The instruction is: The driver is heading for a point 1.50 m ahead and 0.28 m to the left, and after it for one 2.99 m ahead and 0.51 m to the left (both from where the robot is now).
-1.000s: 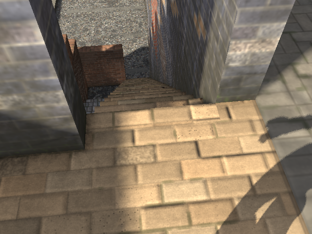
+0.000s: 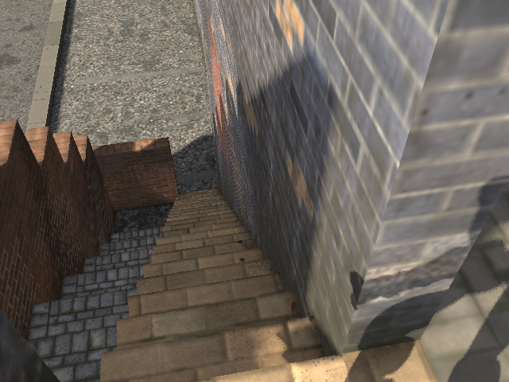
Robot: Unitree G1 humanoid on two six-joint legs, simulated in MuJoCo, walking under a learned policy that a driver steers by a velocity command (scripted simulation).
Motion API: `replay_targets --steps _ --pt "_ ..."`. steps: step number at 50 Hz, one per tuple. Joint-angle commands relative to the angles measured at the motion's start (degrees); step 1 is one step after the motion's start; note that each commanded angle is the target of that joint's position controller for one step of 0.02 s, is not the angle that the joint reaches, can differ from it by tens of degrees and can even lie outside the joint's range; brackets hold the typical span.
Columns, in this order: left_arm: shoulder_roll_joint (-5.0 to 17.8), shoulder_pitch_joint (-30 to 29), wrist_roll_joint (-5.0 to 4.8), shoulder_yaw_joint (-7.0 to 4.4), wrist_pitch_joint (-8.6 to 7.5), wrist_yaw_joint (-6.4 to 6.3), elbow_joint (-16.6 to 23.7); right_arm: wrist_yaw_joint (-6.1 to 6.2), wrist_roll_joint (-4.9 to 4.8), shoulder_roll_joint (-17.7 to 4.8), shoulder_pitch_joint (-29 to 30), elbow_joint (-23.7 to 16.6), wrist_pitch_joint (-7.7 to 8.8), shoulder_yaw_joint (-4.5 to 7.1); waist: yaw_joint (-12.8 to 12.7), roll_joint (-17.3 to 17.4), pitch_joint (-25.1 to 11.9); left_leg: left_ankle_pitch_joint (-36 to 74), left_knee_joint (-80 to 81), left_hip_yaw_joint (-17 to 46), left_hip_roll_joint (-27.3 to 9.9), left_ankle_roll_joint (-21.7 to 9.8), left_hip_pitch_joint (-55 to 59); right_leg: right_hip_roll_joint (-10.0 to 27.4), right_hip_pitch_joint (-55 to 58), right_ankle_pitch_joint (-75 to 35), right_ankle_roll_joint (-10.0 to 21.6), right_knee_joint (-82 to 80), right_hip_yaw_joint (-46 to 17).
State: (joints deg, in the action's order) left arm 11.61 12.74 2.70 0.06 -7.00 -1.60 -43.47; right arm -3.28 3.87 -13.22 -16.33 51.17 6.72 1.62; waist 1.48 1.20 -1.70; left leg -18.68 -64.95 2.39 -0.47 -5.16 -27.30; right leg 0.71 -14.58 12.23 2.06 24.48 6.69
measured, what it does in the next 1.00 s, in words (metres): walks ahead, turning left: left foot, then right foot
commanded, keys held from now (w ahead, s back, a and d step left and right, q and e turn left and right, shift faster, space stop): w+q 0.48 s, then w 0.52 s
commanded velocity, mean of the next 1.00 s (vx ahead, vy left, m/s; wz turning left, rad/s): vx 0.50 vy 0.00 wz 0.38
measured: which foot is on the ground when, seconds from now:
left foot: up 0.00-0.34, down 0.36-0.80, up 0.82-1.00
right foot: down 0.00-0.38, up 0.40-0.78, down 0.80-1.00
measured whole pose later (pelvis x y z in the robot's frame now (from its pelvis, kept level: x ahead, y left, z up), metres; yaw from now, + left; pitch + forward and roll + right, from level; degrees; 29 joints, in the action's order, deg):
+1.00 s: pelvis +0.46 +0.11 -0.02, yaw +23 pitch +4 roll +0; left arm 9.3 31.1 6.6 0.5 -5.2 0.2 -58.1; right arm -1.4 3.8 -12.5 -14.5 48.0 2.8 -1.0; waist -3.6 3.0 -7.1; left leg -11.9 -74.2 6.7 -1.0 -0.7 -42.5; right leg -3.8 -12.4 26.0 4.8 34.5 3.4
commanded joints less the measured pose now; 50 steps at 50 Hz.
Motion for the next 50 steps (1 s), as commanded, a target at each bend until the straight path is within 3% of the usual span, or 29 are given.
replay_targets --steps 1,5,11,15,16,18,19,20,21,22,23,24,26,27,28,29,31,32,34,39,40,41,42,43,44,45,47,48,50 --pt "1.64 4.66 0.66 -0.41 0.02 -0.68 0.89 -0.5 0.05 0.36 4.23 -4.28 -0.01 -0.15 -0.89 -4.65 0.66 2.91 1.07 3.15 -5.93 0.04 -13.76 17.61 11.44 -7.4 11.66 -17.4 -13.64" --pt "5.12 9.13 3.52 -1.69 -0.36 -0.56 -2.17 -2.48 -1.61 1.55 10.9 -4.37 -0.82 -1.01 -2.06 -4.04 1.19 15.17 13.67 -0.23 -5.63 2.97 -17.76 15.98 14.01 -28.15 11.35 -17.1 -1.6" --pt "7.84 12.05 4.25 -2.23 0.03 1.92 -6.53 -3.21 -1.09 -1.81 15.49 -4.68 -2.14 -0.1 -0.08 -3.88 2.69 23.49 24.33 -0.68 -3.63 1.45 -11.4 16.19 12.88 -40.4 8.16 -12.87 6.95" --pt "9.65 16.65 3.49 -3.34 0.56 0.76 -11.07 -2.03 -1.23 -2.71 18.94 -5.58 -1.9 0.45 -1.34 -6.46 3.85 13.07 27.48 -5.9 -0.08 0.64 -10.8 16.62 21.8 -46.38 6.34 -5.97 9.67" --pt "11.62 18.38 4.71 -3.42 0.91 0.94 -12.03 -1.93 -1.52 -2.87 18.61 -6.33 -1.98 0.86 -0.83 -8.11 2.86 10.63 26.16 -8.57 2.62 0.05 -3.63 16.9 19.03 -52.5 6.16 -3.43 10.31" --pt "13.33 15.52 5.37 -3.48 1.11 2.05 -11.65 0.21 -3.13 -8.58 3.92 -2.83 -0.68 3.84 6.0 -6.03 -0.06 19.47 26.41 -9.85 8.17 -4.05 21.7 13.47 2.91 -53.54 2.54 16.26 12.77" --pt "9.12 17.13 5.94 -1.75 0.61 3.78 -10.25 2.12 -1.82 -14.36 -9.06 0.05 -0.87 5.82 7.96 3.85 -11.88 39.36 23.53 4.01 1.05 -12.0 48.71 8.66 -18.22 -25.74 -3.5 37.35 11.48" --pt "4.51 20.2 4.88 0.32 -0.01 7.38 -7.36 2.18 -2.01 -15.65 -22.91 3.33 -1.59 4.85 6.93 11.19 -29.49 32.31 38.26 34.17 -14.09 -22.55 66.06 -0.48 -27.89 23.67 -5.21 55.42 -0.98" --pt "5.38 6.54 0.86 0.22 -0.15 7.04 -5.2 2.24 -1.94 -15.84 -22.63 5.81 0.1 6.55 13.19 3.26 -8.05 16.2 42.6 35.29 -13.53 -14.38 53.91 0.45 -42.13 20.4 -2.14 56.44 -10.7" --pt "8.99 0.97 -6.61 -3.74 0.98 1.41 -0.79 3.42 -3.99 -18.54 -10.95 2.61 -2.67 7.51 4.74 6.16 1.35 40.62 42.32 32.49 -17.1 -17.68 37.3 2.08 -35.76 15.92 -4.25 63.03 -5.66" --pt "9.45 2.58 -6.03 -3.46 2.09 -1.2 -0.82 3.26 -4.39 -13.42 -4.73 0.13 -3.64 5.79 0.63 -3.56 1.84 49.05 42.13 25.97 -14.98 -14.41 22.67 5.33 -25.55 12.75 -3.94 56.94 -8.75" --pt "8.82 5.24 -5.29 -3.78 4.15 -2.35 -0.74 3.13 -3.38 -10.76 -0.95 -1.56 -4.11 4.61 -2.64 -3.36 1.75 44.17 43.57 20.8 -11.84 -11.7 12.86 6.29 -17.8 12.06 -3.52 50.08 -10.26" --pt "7.85 9.22 -3.74 -4.18 7.22 -1.36 -1.06 3.04 -2.38 -7.82 2.44 -3.3 -4.01 3.32 -5.48 1.75 -0.16 24.2 48.73 16.11 -7.56 -9.76 3.15 5.92 -7.35 12.06 -2.6 38.57 -9.56" --pt "-1.13 12.17 4.48 1.22 5.14 2.58 -3.46 1.39 -1.56 -0.67 5.06 -4.1 0.34 0.09 -5.08 4.4 -1.5 9.76 51.91 15.5 -6.72 -8.87 -4.82 6.97 -10.09 5.87 -2.06 44.05 -11.16" --pt "3.46 6.28 -0.4 -2.78 7.53 0.91 0.96 2.45 -3.4 -9.31 0.03 -3.15 -2.01 3.53 -5.46 1.39 -0.47 12.33 52.47 14.55 -5.14 -10.07 -1.95 4.7 -5.09 4.23 -1.99 31.1 -6.51" --pt "4.28 3.65 -1.14 -2.35 8.34 0.62 1.31 2.77 -3.43 -11.05 -0.72 -2.27 -2.82 3.81 -4.82 1.31 1.05 13.98 52.16 11.7 -3.43 -9.31 -3.11 4.12 -4.06 -0.92 -2.22 26.53 -5.73" --pt "1.07 8.0 -1.63 -1.12 8.33 0.11 -2.85 3.16 -2.03 -8.28 -2.81 -2.88 -4.75 2.79 -3.0 0.64 -2.39 20.64 50.41 10.1 -3.82 -9.7 -3.12 2.06 1.67 -11.4 -3.0 32.98 -4.17" --pt "3.53 12.52 -3.13 -2.07 7.41 -0.16 -5.52 2.52 -2.3 -9.3 -2.58 -3.1 -5.55 2.93 -3.89 2.83 -4.36 25.41 48.27 13.01 -6.88 -10.74 -0.04 3.78 1.55 -16.62 -2.97 40.36 -5.69" --pt "8.01 10.21 -2.31 -3.31 6.34 -0.18 -5.41 2.52 -2.53 -8.49 -2.88 -3.71 -6.04 2.53 -3.54 0.5 -1.93 28.56 43.57 12.65 -7.03 -10.29 3.53 3.64 -1.47 -8.39 -2.82 40.13 -6.23" --pt "3.01 10.98 -0.08 -1.19 7.13 -0.47 -6.31 5.08 -2.34 -8.34 -7.3 -1.6 -9.37 1.43 -4.26 2.25 5.76 60.63 28.16 12.77 -6.89 -9.0 16.81 -0.52 1.69 15.71 -0.74 5.77 -6.07" --pt "5.49 20.06 0.07 -1.85 6.53 -0.75 -9.12 5.57 -3.73 -7.11 -5.19 -2.29 -9.56 1.39 -7.22 -3.34 3.75 52.95 15.71 10.14 -3.46 -6.62 12.69 3.19 9.95 -0.01 1.38 -3.63 -11.94" --pt "10.4 20.54 -0.96 -2.19 6.05 -0.2 -9.45 5.89 -3.14 -1.2 -9.73 -3.24 -9.35 0.27 -1.64 -15.65 2.67 0.8 3.48 4.73 5.81 -3.5 1.16 16.73 17.66 -34.28 5.35 -2.41 -27.77" --pt "12.11 21.4 -3.35 -2.98 5.83 1.03 -10.67 6.16 -2.45 -3.07 -12.3 -2.06 -9.52 1.34 -2.05 -18.66 6.56 -15.25 -2.83 6.63 9.85 -1.78 -7.74 21.95 13.57 -42.12 12.95 -2.85 -38.38" --pt "12.66 22.73 -4.1 -3.46 4.65 1.49 -10.45 6.28 -2.2 -5.33 -10.67 -0.23 -8.75 2.08 -2.12 -8.81 9.36 -14.62 -6.27 10.43 7.29 -0.54 -9.44 23.01 11.22 -34.51 17.1 -5.6 -37.31" --pt "11.45 18.89 -4.11 -3.21 4.29 1.53 -9.16 5.84 -2.78 -6.15 -5.86 -0.56 -8.14 2.41 -2.0 -4.37 10.88 -10.55 -6.33 9.4 6.0 0.69 -9.95 21.02 8.74 -27.63 17.08 -7.09 -32.57" --pt "3.43 6.2 6.54 -0.64 0.86 3.78 -8.15 3.02 1.25 -1.31 6.1 -7.93 -3.71 -1.4 -2.19 -5.01 10.61 -0.74 -17.19 11.45 1.35 1.48 -30.34 15.06 8.43 -14.41 14.07 -0.7 -27.66" --pt "-2.16 10.59 6.05 0.57 0.92 2.33 -9.02 1.86 1.27 1.94 2.04 -6.43 -3.0 -3.29 -1.85 -2.75 -2.1 7.8 -12.24 6.88 -0.33 3.06 -28.64 9.44 9.06 -19.8 9.85 3.76 -18.69" --pt "-1.95 17.72 5.06 0.64 0.75 1.9 -12.24 1.24 -0.07 0.98 -0.91 -5.11 -2.84 -3.23 -2.56 -4.03 -1.06 10.4 -10.27 4.5 -2.04 4.63 -26.07 7.13 6.1 -23.15 9.56 3.16 -16.83" --pt "1.66 23.78 3.81 0.53 0.13 1.37 -15.09 0.79 -0.17 -1.48 0.13 -4.96 -2.76 -3.2 -3.48 -6.05 -1.53 9.7 -10.7 0.2 -4.47 7.68 -28.66 6.95 4.9 -29.86 10.9 3.78 -16.14"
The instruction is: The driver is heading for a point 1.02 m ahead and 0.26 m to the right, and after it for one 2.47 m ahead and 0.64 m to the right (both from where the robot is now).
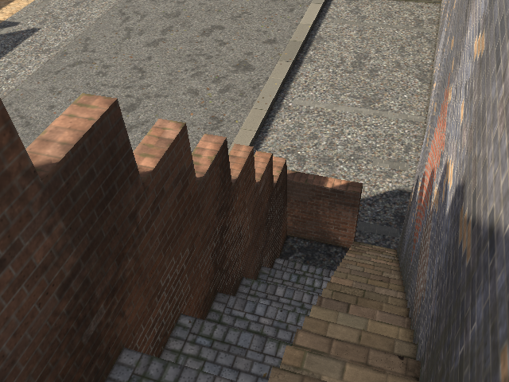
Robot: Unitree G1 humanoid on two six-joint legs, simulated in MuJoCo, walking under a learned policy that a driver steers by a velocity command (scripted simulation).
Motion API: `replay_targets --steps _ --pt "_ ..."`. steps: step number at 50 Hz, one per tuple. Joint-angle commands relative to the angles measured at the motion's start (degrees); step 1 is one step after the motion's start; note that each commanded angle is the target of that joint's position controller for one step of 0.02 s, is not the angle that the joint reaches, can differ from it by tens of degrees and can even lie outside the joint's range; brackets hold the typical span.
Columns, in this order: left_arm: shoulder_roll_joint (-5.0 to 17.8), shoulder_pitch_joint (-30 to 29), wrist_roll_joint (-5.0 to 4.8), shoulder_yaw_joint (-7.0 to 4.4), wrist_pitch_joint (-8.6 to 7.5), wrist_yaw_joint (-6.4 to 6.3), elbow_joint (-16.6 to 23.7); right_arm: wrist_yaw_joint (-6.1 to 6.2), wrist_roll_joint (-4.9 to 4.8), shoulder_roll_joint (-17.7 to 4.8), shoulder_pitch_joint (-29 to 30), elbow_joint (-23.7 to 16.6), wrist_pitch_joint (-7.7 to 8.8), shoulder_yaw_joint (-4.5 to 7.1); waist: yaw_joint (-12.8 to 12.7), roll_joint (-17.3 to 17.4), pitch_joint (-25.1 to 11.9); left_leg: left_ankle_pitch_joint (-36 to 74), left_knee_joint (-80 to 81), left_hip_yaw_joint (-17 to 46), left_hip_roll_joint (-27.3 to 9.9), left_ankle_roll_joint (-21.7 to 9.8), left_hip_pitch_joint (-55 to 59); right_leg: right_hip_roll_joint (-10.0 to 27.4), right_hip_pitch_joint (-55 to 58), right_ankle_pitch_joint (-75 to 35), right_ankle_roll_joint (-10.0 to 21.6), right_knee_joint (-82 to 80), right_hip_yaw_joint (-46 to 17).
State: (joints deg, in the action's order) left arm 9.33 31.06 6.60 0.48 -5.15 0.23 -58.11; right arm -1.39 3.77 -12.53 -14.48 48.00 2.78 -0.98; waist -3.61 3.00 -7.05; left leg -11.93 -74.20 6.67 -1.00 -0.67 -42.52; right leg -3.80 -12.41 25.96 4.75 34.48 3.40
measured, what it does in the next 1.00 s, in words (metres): goes down, turning right: left foot 0.21 m lower, then right foot 0.22 m lower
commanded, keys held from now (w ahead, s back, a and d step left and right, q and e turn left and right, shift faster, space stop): w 0.20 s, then w+e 0.76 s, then w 0.04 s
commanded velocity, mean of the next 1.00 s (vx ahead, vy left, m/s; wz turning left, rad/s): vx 0.50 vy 0.00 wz -0.32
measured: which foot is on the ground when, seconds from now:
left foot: up 0.00-0.30, down 0.32-0.86, up 0.88-1.00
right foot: down 0.00-0.32, up 0.34-0.82, down 0.84-1.00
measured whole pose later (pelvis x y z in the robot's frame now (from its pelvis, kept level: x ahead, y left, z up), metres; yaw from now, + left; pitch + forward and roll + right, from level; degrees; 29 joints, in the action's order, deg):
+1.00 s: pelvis +0.34 -0.12 -0.44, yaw -23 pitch +2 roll +0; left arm 15.4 22.6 4.0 -2.2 -6.2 9.4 -53.7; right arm -1.3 1.8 -17.1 -21.4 58.0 5.5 -0.5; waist 3.0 1.3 -0.7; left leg -23.8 -108.7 3.4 -6.8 2.8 -50.8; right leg -5.1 -22.7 20.7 5.9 41.6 2.0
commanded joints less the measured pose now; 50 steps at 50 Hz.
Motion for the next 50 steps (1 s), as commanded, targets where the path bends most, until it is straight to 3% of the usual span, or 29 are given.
replay_targets --steps 1,3,6,8,10,11,14,16,17,18,19,21,22,23,25,28,30,33,36,39,41,42,43,44,46,47,48,49,50 --pt "13.89 9.56 -9.55 -2.88 -0.11 -2.02 0.17 1.3 -1.68 -3.93 -7.6 1.86 -2.08 2.58 2.86 -8.37 3.95 8.77 3.62 -5.02 -1.32 0.61 -0.54 14.08 2.23 -49.49 7.79 -5.74 -15.8" --pt "12.98 10.59 -9.34 -2.2 0.62 -2.88 -0.69 2.52 -1.98 -3.75 -1.36 1.0 -4.47 2.85 1.75 -6.3 10.72 11.22 5.75 -6.91 -1.74 0.24 -3.73 14.15 1.99 -52.62 5.37 -7.02 -15.28" --pt "7.71 14.16 -8.38 -1.28 0.15 -3.89 -2.99 2.33 -1.83 -5.39 8.06 -1.37 -2.97 4.41 -1.41 -8.41 15.23 23.01 20.31 -2.41 -2.66 -0.91 -14.62 12.48 9.87 -30.15 7.04 0.83 -15.68" --pt "6.01 6.52 -9.88 -0.27 -0.86 -3.58 -0.9 0.16 -1.92 -2.41 8.12 -0.55 -1.55 3.2 0.72 -3.0 12.96 50.5 37.75 -9.3 0.51 -1.16 12.35 6.78 -12.61 -10.93 4.73 3.64 -5.85" --pt "7.3 1.87 -9.26 -0.81 -0.2 -3.34 -0.45 -0.15 -2.82 2.66 5.92 0.54 -2.18 1.44 0.69 -6.74 11.17 51.29 39.11 -13.64 4.01 -0.31 32.36 5.83 -25.65 -3.86 4.01 7.86 -2.9" --pt "1.76 6.45 3.37 2.25 -2.34 -0.23 -2.31 -1.32 2.89 6.39 -2.25 1.2 -0.52 -1.02 3.08 -14.83 16.28 51.55 31.91 -7.5 -3.45 1.11 36.68 8.41 -34.73 0.26 3.71 10.38 -1.96" --pt "6.49 9.89 -3.47 0.84 -1.49 0.78 -2.62 -0.73 2.1 -5.89 -9.28 3.35 -0.19 2.84 2.82 -1.34 13.54 38.94 62.5 -9.21 -4.39 1.84 32.11 3.41 -11.41 4.23 3.0 33.9 -7.9" --pt "9.58 11.13 -3.34 0.75 1.76 4.04 -5.95 -0.18 0.17 -8.02 -27.26 9.59 -0.59 4.67 10.6 4.94 11.61 44.1 78.68 -10.33 -9.36 -1.33 48.63 2.08 -13.08 6.6 3.31 64.29 -15.01" --pt "6.33 11.8 -1.02 0.83 1.09 7.04 -5.52 -0.83 1.84 -9.8 -40.27 12.84 -0.83 5.73 13.27 12.06 2.94 55.16 51.32 -6.48 -13.81 -9.4 74.71 -5.65 -35.88 18.73 2.17 86.97 -13.56" --pt "2.15 18.71 -2.06 0.95 -0.45 8.2 -2.96 -1.25 1.96 -13.43 -29.84 9.15 -0.07 5.08 4.73 9.53 -7.78 76.7 36.01 -3.19 -22.29 -16.56 79.32 -2.23 -44.43 12.83 1.81 85.59 -14.19" --pt "3.46 12.57 -4.16 0.81 -0.94 8.55 1.34 -2.28 3.58 -13.77 -28.08 9.69 -0.16 5.6 7.34 3.78 -5.93 70.46 36.91 -2.08 -26.71 -20.31 76.26 -1.06 -54.97 15.34 0.96 92.25 -11.96" --pt "4.92 1.44 -3.33 0.56 -0.86 5.92 9.32 -2.04 4.8 -7.56 -18.76 9.01 0.21 3.38 3.6 -2.0 9.1 13.33 52.21 16.6 -37.31 -25.74 46.68 10.87 -67.07 -2.01 0.23 80.73 -18.03" --pt "0.74 1.55 -2.18 2.12 0.47 4.9 6.59 -0.82 5.81 5.92 -12.72 6.81 2.1 -0.97 0.49 -10.15 14.76 14.9 55.47 0.96 -28.02 -18.59 30.45 16.59 -58.35 -22.48 1.75 53.88 -20.05" --pt "0.54 5.03 0.45 1.78 2.6 4.79 3.69 1.13 3.98 8.15 -12.78 6.41 2.91 -1.58 -1.99 -5.21 15.17 15.36 55.54 -3.81 -22.24 -17.14 17.35 16.0 -45.68 -24.43 1.05 48.6 -14.58" --pt "3.14 4.81 0.35 -0.28 2.82 6.97 -0.64 2.47 2.08 2.91 -14.99 5.88 5.81 -1.07 -0.66 2.08 13.66 8.81 51.91 -14.91 -11.25 -13.45 2.68 10.99 -26.76 -40.7 -0.67 38.04 -4.1" --pt "2.69 -2.39 1.44 -0.84 1.93 8.27 3.28 3.99 0.95 2.37 -20.52 11.19 7.67 -1.99 0.77 4.42 12.82 4.35 44.11 -10.56 -17.93 -10.72 16.35 13.64 -35.53 -54.05 -0.03 25.31 -11.89" --pt "1.81 -3.2 -0.06 -0.24 2.07 6.26 3.35 3.62 4.02 0.61 -17.54 11.74 7.58 -1.54 0.79 -0.85 12.93 -1.81 38.94 -14.16 -18.48 -7.3 15.47 14.81 -30.28 -66.59 0.1 13.65 -13.3" --pt "5.32 -15.74 -0.94 -1.49 3.65 5.41 7.12 2.97 6.15 -0.55 -18.48 12.42 5.53 -0.57 6.11 1.41 16.79 -18.58 34.36 -13.79 -18.03 -8.2 11.07 8.88 -19.89 -60.42 0.06 5.71 -0.91" --pt "5.09 -20.29 0.37 -0.46 3.83 4.63 9.28 4.22 2.01 -1.41 -22.62 13.91 2.69 0.28 10.9 0.12 18.01 -22.67 26.1 -4.71 -23.04 -6.06 25.51 11.29 -26.33 -49.08 -1.37 -8.08 -2.15" --pt "6.19 -22.46 -0.27 -1.48 3.58 3.5 9.65 3.9 2.18 -4.45 -21.75 14.35 0.22 2.06 12.56 0.03 19.28 -29.53 21.67 -1.48 -25.65 -4.64 27.06 10.83 -21.35 -43.71 -0.86 -16.12 0.39" --pt "10.82 -5.47 -0.42 -4.71 1.99 3.72 4.67 1.55 3.94 -10.39 -19.35 14.34 -0.04 3.48 4.11 -5.14 11.17 -29.78 0.47 -6.76 -21.59 -0.99 22.79 9.87 2.67 -44.38 0.82 -21.69 0.14" --pt "19.15 2.21 0.75 -8.16 0.73 4.63 1.24 -1.08 4.42 -6.94 -28.99 18.61 0.03 2.78 3.08 -12.32 3.49 -24.98 -24.06 -14.9 -11.58 1.38 13.44 4.57 20.21 -37.66 2.27 -12.59 3.44" --pt "22.96 6.37 1.07 -8.11 0.36 5.64 1.17 -3.5 1.03 -4.93 -26.6 16.84 0.2 3.24 4.81 -15.23 -6.76 -26.11 -45.26 -13.93 -6.93 2.18 -2.4 6.94 33.53 -56.38 -0.07 5.62 -6.38" --pt "25.17 12.7 -0.05 -8.29 0.18 6.53 0.96 -4.25 0.47 -4.84 -24.3 14.03 1.93 3.77 3.09 -19.78 -9.69 -28.11 -52.02 -13.58 -5.12 4.18 -12.89 10.41 39.81 -77.78 0.99 10.71 -9.69" --pt "17.56 13.13 -5.14 -6.45 -1.0 9.46 3.98 -1.42 -3.35 -6.41 -0.65 1.65 6.2 2.08 -6.47 -16.13 1.1 -32.67 -51.97 -8.88 -2.73 5.7 -39.79 24.15 31.09 -38.77 17.34 -4.63 -32.35" --pt "12.29 7.45 -3.9 -4.58 -1.25 10.64 3.67 1.25 -4.53 -5.96 -1.0 2.23 7.28 1.05 -2.63 -3.92 6.84 -25.15 -45.83 -2.9 -7.13 4.08 -37.3 27.05 18.74 -24.31 16.6 -6.97 -33.92" --pt "10.75 6.22 -2.34 -3.35 -0.93 11.84 3.2 2.87 -4.75 -7.52 -6.39 3.64 7.24 1.06 1.94 -1.76 8.79 -18.91 -43.09 1.61 -8.73 3.13 -32.15 29.22 6.26 -16.83 18.66 -8.95 -40.46" --pt "2.93 0.99 -2.11 -0.83 -1.71 10.1 4.28 3.14 -2.18 -2.68 -12.71 6.19 5.61 -0.41 7.19 4.12 10.91 3.39 -22.19 5.55 -11.48 2.14 -30.63 25.2 -1.53 -17.61 14.57 -6.55 -30.92" --pt "3.95 -0.85 -3.35 -0.52 -2.19 8.64 5.38 2.44 -0.61 -1.18 -14.64 7.44 4.25 -0.69 7.9 0.04 12.91 6.23 -21.07 2.64 -9.87 2.16 -26.05 20.84 -11.23 -16.07 12.89 -6.61 -27.09"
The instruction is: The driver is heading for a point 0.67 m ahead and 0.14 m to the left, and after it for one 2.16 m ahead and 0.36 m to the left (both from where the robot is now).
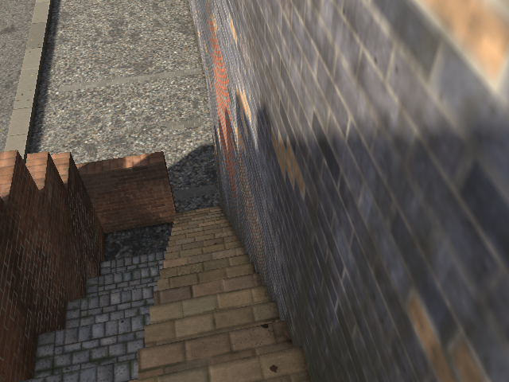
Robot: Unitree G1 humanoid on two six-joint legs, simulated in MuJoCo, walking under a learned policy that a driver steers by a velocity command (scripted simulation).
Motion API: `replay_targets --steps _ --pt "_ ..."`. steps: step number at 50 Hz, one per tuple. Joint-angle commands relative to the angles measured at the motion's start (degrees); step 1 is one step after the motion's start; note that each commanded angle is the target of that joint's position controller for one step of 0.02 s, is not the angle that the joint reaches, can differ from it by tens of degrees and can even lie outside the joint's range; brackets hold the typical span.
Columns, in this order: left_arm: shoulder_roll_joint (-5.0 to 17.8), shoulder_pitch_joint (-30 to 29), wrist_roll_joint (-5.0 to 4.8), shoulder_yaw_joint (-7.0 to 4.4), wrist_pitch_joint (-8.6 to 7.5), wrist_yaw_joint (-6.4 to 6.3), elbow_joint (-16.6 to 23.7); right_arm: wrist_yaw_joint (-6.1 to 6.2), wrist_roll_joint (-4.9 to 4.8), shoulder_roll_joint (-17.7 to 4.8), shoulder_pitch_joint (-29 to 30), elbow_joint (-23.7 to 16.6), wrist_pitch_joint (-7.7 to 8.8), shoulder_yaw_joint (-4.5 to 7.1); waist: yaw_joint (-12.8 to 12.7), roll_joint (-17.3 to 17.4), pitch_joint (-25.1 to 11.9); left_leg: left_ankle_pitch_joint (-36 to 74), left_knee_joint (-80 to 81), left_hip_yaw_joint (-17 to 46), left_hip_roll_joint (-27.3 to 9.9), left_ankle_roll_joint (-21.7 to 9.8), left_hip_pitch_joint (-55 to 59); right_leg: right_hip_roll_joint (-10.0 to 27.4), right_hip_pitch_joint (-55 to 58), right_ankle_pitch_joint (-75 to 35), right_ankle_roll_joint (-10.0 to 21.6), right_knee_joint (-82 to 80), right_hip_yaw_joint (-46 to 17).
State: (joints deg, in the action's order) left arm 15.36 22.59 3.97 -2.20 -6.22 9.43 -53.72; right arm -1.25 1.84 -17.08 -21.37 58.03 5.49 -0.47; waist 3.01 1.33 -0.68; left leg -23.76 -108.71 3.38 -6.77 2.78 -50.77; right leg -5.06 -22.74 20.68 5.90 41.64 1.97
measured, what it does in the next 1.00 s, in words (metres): goes down, turning left: left foot 0.22 m lower, then right foot 0.21 m lower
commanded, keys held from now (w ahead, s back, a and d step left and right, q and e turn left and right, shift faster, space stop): w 0.10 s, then w+q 0.70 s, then q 0.08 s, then no key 0.12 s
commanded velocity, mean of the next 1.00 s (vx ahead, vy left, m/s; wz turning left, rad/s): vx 0.47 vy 0.00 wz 0.27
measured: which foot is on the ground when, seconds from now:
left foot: up 0.00-0.44, down 0.46-0.78, up 0.80-1.00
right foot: down 0.00-0.46, up 0.48-0.76, down 0.78-1.00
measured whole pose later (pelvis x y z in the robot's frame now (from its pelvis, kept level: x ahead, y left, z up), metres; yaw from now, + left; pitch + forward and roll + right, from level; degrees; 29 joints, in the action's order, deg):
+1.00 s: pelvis +0.53 +0.09 -0.48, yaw +21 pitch +2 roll -3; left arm 11.8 30.8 3.8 -0.4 -8.0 0.5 -49.9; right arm -7.5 5.1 -15.4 -12.1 45.8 5.3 -1.1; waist -3.5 2.5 -3.6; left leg 10.4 -68.5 -0.6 -5.8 2.9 -49.4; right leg -3.3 -19.5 39.8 4.3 57.3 9.0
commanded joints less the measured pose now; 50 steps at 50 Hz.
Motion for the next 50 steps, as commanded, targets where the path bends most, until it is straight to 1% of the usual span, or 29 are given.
replay_targets --steps 1,5,7,16,19,20,22,23,24,25,26,27,28,29,31,33,35,37,39,40,41,42,43,44,45,46,47,48,50 --pt "-2.03 4.84 -2.95 2.67 -1.01 -2.0 3.56 0.75 2.48 1.15 -10.2 1.0 0.26 -0.54 0.64 0.28 7.19 26.47 25.1 4.05 -2.01 -0.19 -11.01 18.17 -10.11 -6.36 10.91 -15.47 -19.63" --pt "-5.01 12.6 -2.11 4.67 -2.06 -5.28 -2.26 -1.11 3.07 -1.48 -7.12 -2.12 -0.02 0.5 -1.4 -4.29 1.79 38.65 34.91 4.47 0.53 -0.58 -9.09 13.29 -4.78 -11.73 6.66 -5.25 -19.52" --pt "-2.61 11.47 -0.75 4.64 -2.22 -6.34 -2.48 -1.41 0.83 -2.72 -1.6 -4.77 0.87 0.43 -2.56 -2.64 0.51 55.39 49.06 3.41 1.62 -0.55 -1.17 11.95 -6.15 -10.94 5.61 0.31 -15.29" --pt "-9.85 19.18 -1.84 5.64 -0.29 -6.85 -3.62 -1.03 1.07 -2.36 3.78 -7.87 -0.54 1.32 -5.25 -3.43 5.53 37.77 55.42 4.46 0.52 0.44 -4.18 14.51 7.62 -23.56 3.13 15.12 -21.52" --pt "-4.23 9.74 -1.78 3.02 0.56 -6.7 -0.91 -1.12 0.97 -4.3 -0.24 -7.0 -1.04 2.46 -2.76 -2.72 5.23 23.63 54.1 -4.96 5.76 1.02 15.6 12.22 -3.49 -29.52 1.87 20.83 -13.55" --pt "-3.77 4.29 0.26 2.82 1.22 -6.1 -0.53 -0.56 1.36 -3.26 -6.84 -4.36 -1.46 2.2 -0.05 -8.7 6.78 19.92 55.06 -0.42 2.98 1.14 22.88 15.28 -8.79 -26.52 1.38 23.64 -17.88" --pt "1.64 -6.53 2.16 0.05 0.12 -4.9 3.79 0.85 1.09 -9.88 -34.68 6.32 0.24 4.97 8.07 -0.63 8.09 23.0 69.81 -9.07 8.32 -0.31 49.05 6.36 -15.3 -32.48 -1.55 49.11 -6.89" --pt "6.08 -17.59 -3.23 -1.93 -0.62 -5.68 8.81 2.56 0.71 -8.9 -42.49 9.5 1.12 5.47 15.41 15.47 13.0 23.37 105.91 -8.85 8.3 -4.6 49.6 -1.42 -18.13 -22.3 -4.79 76.66 -5.06" --pt "5.21 -14.64 1.93 -1.69 0.28 -3.31 9.43 1.87 0.56 -6.75 -45.44 9.92 2.54 4.37 9.93 14.97 6.36 48.57 96.41 -2.08 1.67 -12.42 71.92 -4.1 -32.22 20.68 -7.11 87.17 0.64" --pt "-5.47 -5.07 1.95 0.83 0.41 -0.56 10.97 0.28 -0.8 -12.95 -32.69 3.9 4.01 4.47 -2.19 5.99 -5.44 93.84 66.04 12.73 -9.24 -24.17 85.13 -4.36 -48.06 24.98 -8.41 92.2 -1.95" --pt "-6.47 -12.78 2.12 1.15 -0.71 0.47 16.54 1.53 0.35 -11.55 -27.7 4.45 4.35 5.89 3.31 -3.79 -4.17 73.0 64.03 17.85 -10.55 -22.56 82.99 -1.11 -59.61 18.41 -8.74 74.28 -8.72" --pt "-9.04 -10.8 0.11 1.0 -0.33 0.43 18.25 1.42 1.76 -9.2 -22.09 5.03 3.23 5.19 -0.03 -0.25 -0.02 52.1 64.91 25.96 -13.44 -24.44 66.33 3.65 -59.84 13.76 -5.07 74.58 -13.85" --pt "-13.11 -8.07 3.51 2.58 0.83 -1.33 13.84 1.88 2.78 2.93 -12.7 4.28 2.3 0.47 -3.97 -7.56 6.04 29.53 70.44 21.26 -10.42 -17.65 48.44 11.05 -55.72 -8.7 -1.28 52.37 -16.11" --pt "-8.92 -3.66 5.58 1.26 1.22 -2.31 9.02 3.32 -0.92 9.72 -9.79 1.66 2.22 -3.07 -5.06 -11.94 9.02 23.31 73.71 11.17 -3.86 -16.28 23.31 14.01 -32.54 -35.78 -0.7 22.11 -10.35" --pt "-11.74 -5.39 5.32 3.79 1.68 -0.59 10.88 2.65 2.69 3.82 -9.19 2.27 4.33 -2.71 -9.31 5.48 3.8 17.47 67.56 6.64 7.29 -17.02 -4.04 8.3 0.08 -43.39 -3.94 34.32 0.76" --pt "-4.98 -3.56 7.07 3.1 1.15 -1.27 9.52 3.5 0.91 1.18 -7.88 -1.39 5.85 -2.85 -5.32 -7.91 1.73 -1.81 55.73 1.94 13.58 -14.23 -5.24 8.57 8.17 -63.44 -5.13 8.72 -1.71" --pt "-2.31 -6.55 4.52 2.73 1.53 -1.4 13.69 2.67 1.38 -7.2 -4.09 -3.68 5.82 -1.55 -5.2 -0.58 0.66 -7.73 52.02 6.08 12.59 -13.66 -8.17 4.96 24.78 -43.55 -7.89 4.36 0.67" --pt "0.06 6.51 7.8 1.91 0.5 -2.99 9.46 1.04 0.87 -8.38 3.23 -9.14 4.93 -1.52 -11.8 -6.2 2.18 0.61 31.07 11.47 9.94 -11.05 0.92 4.52 24.2 -32.66 -5.45 -0.38 -2.04" --pt "5.03 22.58 6.72 -0.29 -0.91 -5.41 4.57 -1.77 -1.41 -7.67 -7.11 -7.77 1.85 -0.34 -14.14 -11.22 1.31 1.98 4.32 12.19 17.51 -9.72 11.51 7.21 35.45 -42.08 0.21 -34.68 0.53" --pt "6.49 23.25 6.88 -0.58 0.0 -6.44 4.86 -6.74 0.16 2.29 -21.08 -3.57 0.9 -2.6 -4.76 -9.55 -9.17 -16.06 -12.6 9.2 13.19 -9.01 -9.69 24.23 61.09 -81.2 9.69 -6.5 -11.26" --pt "11.27 19.24 4.29 -2.51 1.35 -5.16 6.84 -7.48 0.33 2.25 -23.46 -7.3 1.21 -1.39 -1.74 -6.55 -10.13 -18.91 -19.6 3.49 13.0 -5.39 -23.59 32.38 60.13 -105.69 21.31 4.76 -21.3" --pt "12.06 14.04 3.7 -3.14 1.44 -6.1 8.52 -7.39 -1.57 -0.12 -13.09 -13.12 0.8 -1.51 -4.17 -0.79 -9.52 -18.59 -16.14 1.2 8.42 -2.97 -29.97 34.54 54.54 -104.7 17.74 3.66 -21.36" --pt "8.22 10.46 0.21 -2.62 0.99 -6.0 8.4 -6.11 -1.52 0.78 -0.04 -18.13 -0.14 -1.9 -4.39 -0.03 -2.99 -16.9 -9.27 3.14 3.93 -1.74 -35.44 34.29 39.98 -76.36 17.65 0.0 -28.69" --pt "-8.93 4.52 -0.09 2.55 0.37 -7.71 9.12 -4.57 1.64 4.46 5.86 -19.43 -0.54 -3.17 -3.45 5.88 5.43 0.66 20.41 7.14 -4.99 0.34 -36.27 32.81 24.46 -55.95 12.91 -7.58 -25.06" --pt "-12.66 2.78 -1.57 3.79 0.09 -8.15 7.27 -4.34 1.56 7.47 4.34 -17.77 -1.38 -4.1 -0.29 -0.33 13.25 4.81 30.77 3.9 -6.49 0.56 -24.91 27.6 7.1 -51.84 10.7 -11.52 -20.67" --pt "-11.58 -3.51 -1.9 4.24 -0.68 -8.39 11.0 -5.03 2.28 4.93 -12.49 -8.32 -2.03 -2.52 4.27 0.04 11.83 30.83 43.56 -0.26 -3.5 0.44 13.63 16.58 -26.34 -44.48 8.15 -5.6 -5.89" --pt "-1.42 -7.27 0.66 1.57 -2.53 -8.55 12.54 -7.45 4.63 5.23 -15.45 -5.17 -1.8 -1.82 7.74 -6.45 11.62 44.35 32.73 -6.82 2.39 0.18 39.78 9.45 -47.56 -34.02 4.24 -1.25 1.31" --pt "1.93 -8.71 2.22 1.03 -4.22 -9.02 12.57 -7.7 3.54 1.66 -10.59 -6.77 -0.95 -0.91 5.18 -5.36 7.98 49.68 33.92 -2.47 0.74 0.89 35.53 10.71 -43.96 -22.1 2.5 -0.14 -0.88" --pt "-0.28 9.19 -2.07 2.35 -4.98 -9.82 6.52 -6.18 4.27 -3.18 -4.43 -8.27 -0.9 1.05 -2.99 -4.32 4.62 41.31 47.48 -4.86 3.11 0.71 16.42 13.16 -16.08 -24.69 0.3 11.9 -4.47"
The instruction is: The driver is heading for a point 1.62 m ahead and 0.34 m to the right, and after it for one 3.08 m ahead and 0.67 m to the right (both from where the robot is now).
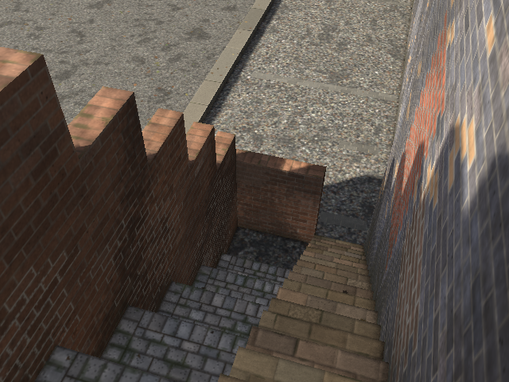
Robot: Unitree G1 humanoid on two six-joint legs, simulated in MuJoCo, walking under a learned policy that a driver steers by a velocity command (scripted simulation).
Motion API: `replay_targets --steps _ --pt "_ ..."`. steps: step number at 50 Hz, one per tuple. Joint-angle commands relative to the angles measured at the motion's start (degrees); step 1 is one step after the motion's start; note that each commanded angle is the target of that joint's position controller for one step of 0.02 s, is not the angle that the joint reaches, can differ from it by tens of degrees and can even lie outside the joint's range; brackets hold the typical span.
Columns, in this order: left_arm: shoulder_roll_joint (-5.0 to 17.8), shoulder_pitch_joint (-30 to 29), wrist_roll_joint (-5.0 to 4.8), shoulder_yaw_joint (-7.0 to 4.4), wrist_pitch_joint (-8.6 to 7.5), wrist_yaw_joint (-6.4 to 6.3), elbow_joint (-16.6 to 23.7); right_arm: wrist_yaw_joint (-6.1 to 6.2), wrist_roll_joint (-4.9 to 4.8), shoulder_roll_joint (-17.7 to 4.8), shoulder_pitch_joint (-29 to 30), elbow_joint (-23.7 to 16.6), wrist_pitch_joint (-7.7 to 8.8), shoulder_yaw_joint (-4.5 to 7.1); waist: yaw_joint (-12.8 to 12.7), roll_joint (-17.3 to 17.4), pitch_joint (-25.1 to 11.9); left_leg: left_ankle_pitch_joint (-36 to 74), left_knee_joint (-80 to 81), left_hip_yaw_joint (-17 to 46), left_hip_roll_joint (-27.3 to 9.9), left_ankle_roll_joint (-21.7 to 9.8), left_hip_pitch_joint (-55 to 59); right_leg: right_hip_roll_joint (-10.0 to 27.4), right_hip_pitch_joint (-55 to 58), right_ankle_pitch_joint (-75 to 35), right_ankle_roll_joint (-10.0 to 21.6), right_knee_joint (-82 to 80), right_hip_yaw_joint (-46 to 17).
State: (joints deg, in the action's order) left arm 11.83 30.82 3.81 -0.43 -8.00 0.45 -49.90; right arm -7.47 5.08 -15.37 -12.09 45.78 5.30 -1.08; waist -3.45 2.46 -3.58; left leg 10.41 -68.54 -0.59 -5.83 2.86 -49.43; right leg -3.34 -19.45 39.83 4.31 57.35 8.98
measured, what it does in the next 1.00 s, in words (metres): goes down, turning right: left foot 0.22 m lower, then right foot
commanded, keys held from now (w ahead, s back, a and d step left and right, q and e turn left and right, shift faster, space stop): no key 0.20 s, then e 0.64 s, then no key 0.16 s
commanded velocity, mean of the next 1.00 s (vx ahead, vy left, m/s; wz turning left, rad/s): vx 0.05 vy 0.00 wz -0.23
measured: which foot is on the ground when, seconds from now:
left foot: up 0.00-0.14, down 0.16-0.74, up 0.76-1.00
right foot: down 0.00-0.16, up 0.18-0.68, down 0.70-1.00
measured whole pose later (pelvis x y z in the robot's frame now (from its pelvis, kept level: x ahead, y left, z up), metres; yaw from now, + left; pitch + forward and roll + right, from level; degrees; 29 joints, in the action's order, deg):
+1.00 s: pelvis +0.15 -0.08 -0.19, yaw -19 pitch +2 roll -2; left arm 10.3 17.7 -0.8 1.6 -7.9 5.7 -49.1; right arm -3.7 1.1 -12.7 -15.2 44.1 4.2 -1.8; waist 0.0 4.9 -3.7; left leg -13.9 -77.4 1.0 -4.5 10.5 -41.4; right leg -5.7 -26.8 26.3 3.0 51.5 0.5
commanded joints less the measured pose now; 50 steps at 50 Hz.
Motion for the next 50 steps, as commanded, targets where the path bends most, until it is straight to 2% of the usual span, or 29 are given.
replay_targets --steps 1,4,6,7,8,9,10,11,12,13,14,15,17,19,22,26,29,30,32,34,35,36,37,38,40,41,44,47,50 --pt "5.78 4.24 -1.73 0.05 -2.65 -1.49 2.44 0.82 -0.77 -6.41 -8.72 4.05 0.05 1.87 -0.23 -3.36 6.94 16.37 20.8 1.44 0.15 0.25 6.04 11.94 -6.3 -32.71 -1.2 5.71 -13.47" --pt "3.86 6.26 -3.47 0.76 0.27 -0.66 3.32 1.88 -2.0 -5.3 7.11 2.29 0.06 1.81 -6.01 -2.44 11.44 12.41 43.92 -1.91 0.34 -0.25 6.77 10.18 -4.76 -33.34 -2.83 4.71 -15.67" --pt "5.83 1.48 -0.11 0.4 3.35 2.78 1.12 2.85 -2.45 0.26 -12.24 9.63 -1.0 1.2 3.3 -8.82 9.65 12.42 47.2 -3.71 1.53 -2.7 36.96 12.8 -14.84 -27.83 2.05 7.15 -16.29" --pt "9.27 -2.29 -0.15 -0.56 4.4 5.66 1.63 3.56 -3.93 -4.79 -21.08 13.27 -0.63 3.29 8.33 -2.6 6.14 16.35 51.97 -2.83 1.52 -3.04 52.96 10.9 -18.3 -31.43 1.24 16.74 -15.75" --pt "13.24 -10.22 2.39 -1.89 4.01 7.63 2.7 4.63 -2.56 -10.4 -40.38 17.19 -0.8 6.29 19.25 2.99 0.59 22.42 44.31 -2.75 0.42 -6.84 72.7 6.72 -26.91 -29.83 -2.29 38.9 -12.45" --pt "10.3 -8.28 -0.92 -2.74 4.19 7.55 3.16 6.02 -0.46 -16.37 -38.26 14.17 -0.18 8.41 18.08 19.67 -6.65 45.59 46.7 5.07 -7.15 -13.93 80.11 -3.02 -33.41 15.06 -6.68 61.35 -8.39" --pt "4.8 -1.1 -2.0 -1.46 5.2 7.82 3.54 5.19 -1.41 -17.87 -25.37 11.4 -0.79 8.0 8.2 11.78 -20.14 69.79 30.34 12.63 -18.07 -22.75 90.58 -2.02 -39.63 14.55 -6.23 65.41 -14.08" --pt "2.91 -3.93 -3.68 -0.69 5.96 6.64 6.5 4.58 1.62 -16.55 -24.52 12.47 -1.31 8.15 9.5 4.49 -13.98 72.97 31.04 14.34 -22.15 -27.16 83.47 -1.77 -46.79 13.34 -5.74 62.49 -16.02" --pt "6.9 -2.38 -9.66 -2.34 6.41 -1.84 -1.47 4.08 -6.03 -4.91 -16.96 9.51 -3.33 3.43 3.78 -6.32 -9.58 50.06 34.21 11.31 -21.73 -20.27 66.6 0.58 -42.08 9.1 -4.17 62.82 -15.87" --pt "4.95 -2.01 -7.87 -2.08 6.95 -4.75 -2.48 5.09 -6.33 -2.59 -14.76 8.2 -3.08 2.51 2.11 -6.31 -9.41 30.53 36.47 10.2 -20.64 -21.06 53.56 1.26 -34.8 -3.65 -3.65 56.01 -17.99" --pt "-4.44 9.89 -2.3 1.76 7.74 1.81 0.34 3.52 2.19 -10.67 -19.64 9.95 -1.27 3.61 0.14 6.41 8.29 19.42 44.7 12.7 -21.49 -24.25 35.31 4.49 -41.55 -14.87 -5.93 52.73 -23.05" --pt "-2.14 11.37 -2.0 0.85 7.41 4.29 -2.4 3.31 2.35 -7.51 -18.92 11.26 -1.19 3.04 -0.82 -0.17 12.49 13.07 46.46 10.45 -20.12 -22.39 26.45 6.07 -37.82 -18.11 -7.57 48.56 -22.43" --pt "0.32 9.32 -3.99 -0.29 7.92 6.43 -3.33 6.73 0.53 -5.1 -21.39 12.47 0.47 2.1 1.28 -1.85 9.67 -9.4 48.23 5.77 -14.24 -21.0 18.14 5.69 -32.7 -35.56 -8.59 41.26 -17.91" --pt "1.64 6.89 -2.25 -0.59 7.09 6.95 -2.72 7.71 -1.15 -4.51 -20.45 12.69 1.88 1.25 1.64 1.4 8.81 -24.34 47.92 6.6 -13.18 -17.15 17.87 6.64 -33.93 -39.46 -9.73 38.3 -16.36" --pt "1.61 -1.63 -0.34 0.15 6.8 6.63 4.61 10.54 1.17 -7.84 -22.66 14.51 3.19 2.71 5.62 1.63 5.73 -18.27 42.93 8.89 -18.47 -19.02 31.57 7.82 -45.56 -38.41 -8.76 40.98 -18.95" --pt "-0.87 -1.52 -1.0 0.56 7.49 4.96 6.69 13.03 0.16 -2.23 -26.94 16.69 3.99 1.39 7.72 5.99 7.99 -22.97 41.7 8.42 -19.66 -15.65 32.81 8.07 -48.88 -38.43 -7.7 41.67 -15.7" --pt "0.3 1.24 -0.53 -0.72 8.03 4.29 7.2 13.59 0.3 -7.22 -15.34 10.89 4.85 2.72 3.3 4.28 6.08 -33.19 41.98 0.24 -17.19 -8.65 17.04 7.41 -28.48 -39.74 -8.53 32.37 -6.39" --pt "-0.13 -3.13 -0.54 -1.17 8.12 3.46 10.35 14.18 -2.42 -11.18 -10.87 8.95 4.95 4.58 3.12 2.58 6.71 -46.06 43.33 -1.13 -15.29 -4.46 18.98 8.07 -25.86 -30.96 -9.75 9.83 -4.27" --pt "-0.95 2.22 0.45 -2.25 7.25 3.46 7.75 14.4 0.4 -12.89 -9.83 7.59 5.04 4.91 1.81 5.91 7.08 -47.16 42.2 -0.48 -19.61 -4.22 8.66 3.6 -9.85 -33.18 -7.57 21.12 -0.48" --pt "0.28 -7.01 0.37 -3.67 6.17 2.38 12.12 15.45 -4.6 -12.72 -9.16 5.42 3.76 6.51 6.05 3.5 5.65 -50.8 37.43 2.49 -21.33 -5.85 24.22 2.62 -14.57 -19.96 -5.76 -13.42 -1.5" --pt "2.5 0.3 -0.41 -5.65 4.63 1.39 9.45 15.07 -4.1 -11.82 -10.6 6.0 3.1 6.7 3.48 -1.17 1.2 -48.76 24.11 0.3 -18.69 -5.06 23.01 -0.07 -2.65 -26.36 -4.76 -23.13 -3.66" --pt "8.15 8.39 -1.7 -5.16 0.87 2.63 6.44 10.95 -2.18 -2.92 -10.24 2.45 2.6 3.71 -0.06 -12.29 -5.43 -40.95 -9.86 -4.17 -7.24 -0.09 4.63 5.81 18.46 -36.81 -6.09 -26.35 -17.09" --pt "16.83 24.59 1.41 -6.05 -0.94 3.96 3.07 7.49 -1.82 -1.58 -11.32 1.16 2.5 3.23 -1.65 -12.42 -11.45 -43.95 -23.7 9.53 6.81 2.63 -13.12 18.53 37.32 -93.33 2.25 -17.27 -39.21" --pt "11.6 29.73 3.39 -3.64 -1.2 8.11 2.18 5.53 -5.14 -1.77 -4.49 -4.79 4.77 2.63 -5.02 -8.87 -9.81 -48.33 -13.75 20.17 10.87 4.19 -17.33 26.14 35.26 -89.32 4.52 -24.81 -54.47" --pt "5.43 -4.98 -5.83 -1.31 -0.03 10.19 10.98 7.1 -6.28 -4.15 -1.05 -5.35 5.0 1.77 3.81 -10.06 6.07 -47.38 -7.29 9.54 -1.04 9.01 -17.15 21.97 11.4 -39.01 9.55 -28.42 -41.99" --pt "5.86 -13.13 -6.6 -1.17 1.53 10.01 11.05 7.3 -5.7 -3.23 -7.73 -2.21 2.86 1.02 7.01 -8.53 4.89 -40.71 -14.5 8.42 -2.27 9.16 -3.65 18.8 -6.32 -13.54 8.61 -31.2 -34.68" --pt "6.3 -16.13 -5.12 -0.16 1.3 6.86 8.74 6.33 -3.63 -2.04 -16.75 0.28 -1.91 0.87 9.74 -4.96 8.4 -30.92 -33.66 5.72 2.48 8.69 8.83 11.68 -29.47 -10.49 4.56 -33.46 -27.08" --pt "0.7 -15.76 -4.9 2.83 -1.45 5.76 5.31 3.88 -3.93 -0.79 -10.88 -1.57 -1.39 0.11 6.7 -1.93 5.37 -23.83 -12.09 5.4 -1.2 8.09 11.17 8.52 -19.3 -22.36 -0.11 -22.6 -19.36" --pt "5.22 -16.41 -4.42 1.95 -1.41 6.19 2.32 2.78 -4.09 1.97 -8.91 -3.1 -1.11 -0.63 7.14 -5.37 2.95 -19.77 -1.13 1.58 0.11 7.29 25.51 8.47 -19.34 -34.82 -0.17 -17.58 -19.65"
